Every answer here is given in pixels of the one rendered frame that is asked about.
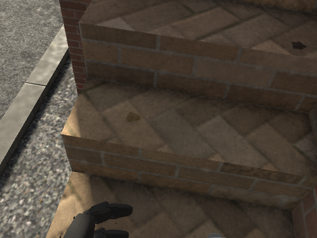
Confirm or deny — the left robot hand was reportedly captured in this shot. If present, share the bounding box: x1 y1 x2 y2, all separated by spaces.
59 201 133 238

